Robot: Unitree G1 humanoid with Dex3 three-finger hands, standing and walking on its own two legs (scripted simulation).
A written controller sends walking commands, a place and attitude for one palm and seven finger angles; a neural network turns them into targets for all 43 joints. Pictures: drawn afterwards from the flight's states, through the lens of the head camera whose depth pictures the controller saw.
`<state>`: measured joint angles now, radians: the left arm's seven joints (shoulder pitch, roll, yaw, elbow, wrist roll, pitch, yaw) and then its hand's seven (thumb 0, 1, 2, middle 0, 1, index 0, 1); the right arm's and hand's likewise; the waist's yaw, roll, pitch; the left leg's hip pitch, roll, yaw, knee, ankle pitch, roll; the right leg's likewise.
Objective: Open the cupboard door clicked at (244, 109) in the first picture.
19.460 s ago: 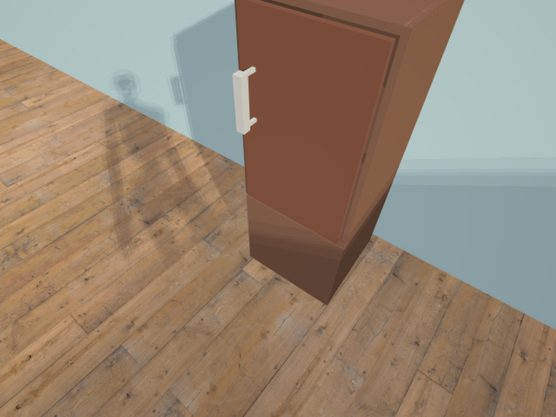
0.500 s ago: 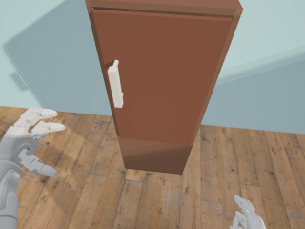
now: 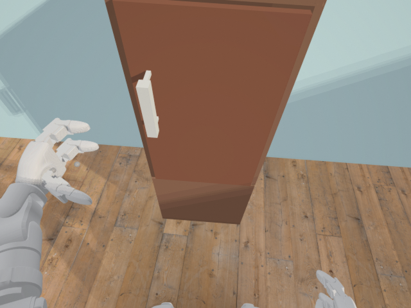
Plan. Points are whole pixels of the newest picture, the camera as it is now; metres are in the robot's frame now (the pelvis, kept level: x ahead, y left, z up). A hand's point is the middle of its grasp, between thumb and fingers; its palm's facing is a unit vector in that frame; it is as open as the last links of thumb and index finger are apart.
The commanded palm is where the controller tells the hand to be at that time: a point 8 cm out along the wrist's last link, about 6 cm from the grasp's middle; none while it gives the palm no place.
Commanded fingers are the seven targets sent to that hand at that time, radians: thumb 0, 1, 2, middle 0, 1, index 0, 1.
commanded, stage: move the hooked fingers beside the handle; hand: left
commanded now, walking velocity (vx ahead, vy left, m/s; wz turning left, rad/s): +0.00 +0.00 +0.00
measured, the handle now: (150, 105) +0.53 +0.15 +0.07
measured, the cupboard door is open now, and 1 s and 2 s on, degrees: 0 0 0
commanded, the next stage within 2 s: slide the fingers in behind the handle in 1.98 s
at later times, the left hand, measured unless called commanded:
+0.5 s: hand (97, 140) +0.41 +0.24 +0.08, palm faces -0.04 -1.00 -0.01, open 14.0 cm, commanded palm +0.39 +0.29 +0.08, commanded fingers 0.00 -0.50 0.30 -0.30 -1.20 -0.30 -1.20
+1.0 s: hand (113, 120) +0.46 +0.22 +0.08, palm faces -0.05 -1.00 -0.01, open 14.0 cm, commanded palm +0.45 +0.26 +0.08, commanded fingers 0.00 -0.50 0.30 -0.30 -1.20 -0.30 -1.20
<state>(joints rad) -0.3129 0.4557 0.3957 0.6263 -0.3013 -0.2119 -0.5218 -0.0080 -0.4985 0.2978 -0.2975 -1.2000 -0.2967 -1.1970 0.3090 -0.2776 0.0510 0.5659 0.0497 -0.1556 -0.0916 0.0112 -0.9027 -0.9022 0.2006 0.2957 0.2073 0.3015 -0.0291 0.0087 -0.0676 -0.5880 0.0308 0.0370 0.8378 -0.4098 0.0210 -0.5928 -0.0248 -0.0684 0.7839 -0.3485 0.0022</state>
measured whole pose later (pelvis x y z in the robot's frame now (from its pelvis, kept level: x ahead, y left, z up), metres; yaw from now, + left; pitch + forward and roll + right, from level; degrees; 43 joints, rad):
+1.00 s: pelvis +0.01 +0.00 -0.01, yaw -1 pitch +15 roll -2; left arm -0.74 0.53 0.40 1.06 -0.17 -0.34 -0.42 -0.01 -0.50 0.30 -0.30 -1.20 -0.30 -1.20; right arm 0.37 -0.27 0.04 0.61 0.03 0.02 -0.05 0.01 -0.90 -0.90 0.20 0.30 0.21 0.30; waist -0.11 0.00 -0.08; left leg -0.73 0.05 0.04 0.90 -0.44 0.02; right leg -0.74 -0.01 -0.06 0.84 -0.37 0.00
